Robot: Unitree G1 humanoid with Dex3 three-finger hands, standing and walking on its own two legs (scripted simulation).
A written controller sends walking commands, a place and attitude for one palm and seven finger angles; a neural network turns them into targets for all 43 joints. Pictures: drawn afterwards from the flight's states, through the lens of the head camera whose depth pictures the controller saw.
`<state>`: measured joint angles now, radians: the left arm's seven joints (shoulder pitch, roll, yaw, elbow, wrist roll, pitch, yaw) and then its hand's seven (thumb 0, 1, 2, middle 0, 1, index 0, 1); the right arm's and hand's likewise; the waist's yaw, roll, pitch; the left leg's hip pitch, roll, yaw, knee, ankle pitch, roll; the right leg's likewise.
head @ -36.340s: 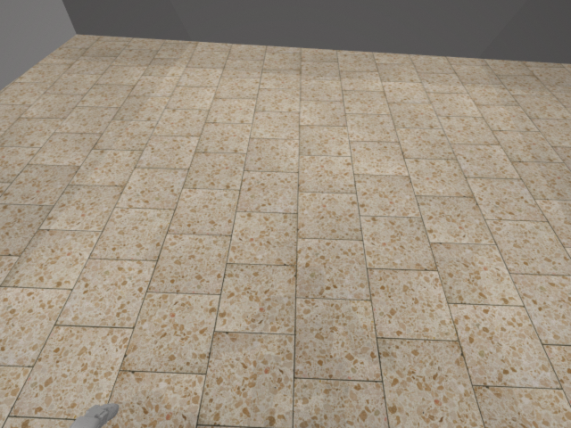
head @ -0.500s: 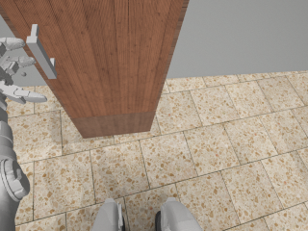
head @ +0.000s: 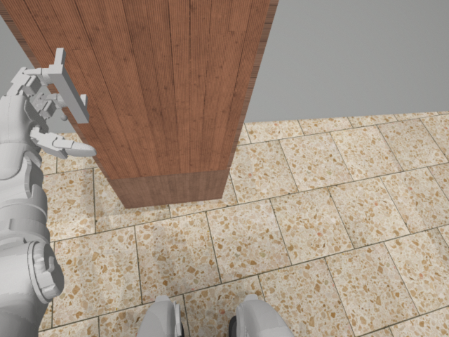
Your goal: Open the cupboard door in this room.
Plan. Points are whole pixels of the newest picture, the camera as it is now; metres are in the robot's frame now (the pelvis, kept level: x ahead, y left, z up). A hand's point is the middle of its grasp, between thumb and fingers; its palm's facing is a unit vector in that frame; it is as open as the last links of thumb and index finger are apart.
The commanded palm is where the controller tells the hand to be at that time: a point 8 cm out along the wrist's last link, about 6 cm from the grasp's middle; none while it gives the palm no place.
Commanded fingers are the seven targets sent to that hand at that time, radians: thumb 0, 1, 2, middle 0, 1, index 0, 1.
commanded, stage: slide the fingers in behind the handle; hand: left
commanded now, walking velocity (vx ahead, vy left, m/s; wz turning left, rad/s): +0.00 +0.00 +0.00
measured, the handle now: (72, 88) +0.53 +0.24 +0.07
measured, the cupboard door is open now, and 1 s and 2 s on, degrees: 0 1 4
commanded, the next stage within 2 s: close the thumb around the handle in 0.90 s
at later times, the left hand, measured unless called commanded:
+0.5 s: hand (88, 114) +0.48 +0.21 +0.06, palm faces +0.11 -0.99 +0.00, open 14.0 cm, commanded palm +0.45 +0.24 +0.06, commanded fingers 0.00 -0.50 0.30 -0.30 -1.20 -0.30 -1.20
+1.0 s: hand (89, 119) +0.47 +0.21 +0.06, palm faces +0.12 -0.99 -0.02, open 14.2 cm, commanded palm +0.44 +0.25 +0.06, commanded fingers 0.00 -0.44 0.32 -0.30 -1.21 -0.30 -1.21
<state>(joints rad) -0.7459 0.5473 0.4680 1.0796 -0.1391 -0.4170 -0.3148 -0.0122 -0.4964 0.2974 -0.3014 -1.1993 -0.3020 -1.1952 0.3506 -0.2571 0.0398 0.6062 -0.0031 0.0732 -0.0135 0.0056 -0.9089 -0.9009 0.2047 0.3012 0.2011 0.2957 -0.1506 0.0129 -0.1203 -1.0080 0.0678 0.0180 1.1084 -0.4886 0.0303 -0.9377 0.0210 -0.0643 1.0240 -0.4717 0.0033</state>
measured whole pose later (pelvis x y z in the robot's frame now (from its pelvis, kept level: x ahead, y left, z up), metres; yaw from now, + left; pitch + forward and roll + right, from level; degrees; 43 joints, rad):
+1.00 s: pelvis +0.00 -0.01 +0.00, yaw +1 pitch +21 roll -3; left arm -0.73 0.45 0.38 1.07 -0.14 -0.46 -0.20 -0.01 -0.50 0.30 -0.29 -1.20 -0.26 -1.20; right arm 0.35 -0.26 0.02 0.64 -0.01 0.07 0.00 0.01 -0.91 -0.90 0.20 0.30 0.20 0.30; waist -0.13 0.02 -0.13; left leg -0.98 0.06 0.01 1.09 -0.48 0.01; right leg -0.92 0.02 -0.07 1.03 -0.49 -0.02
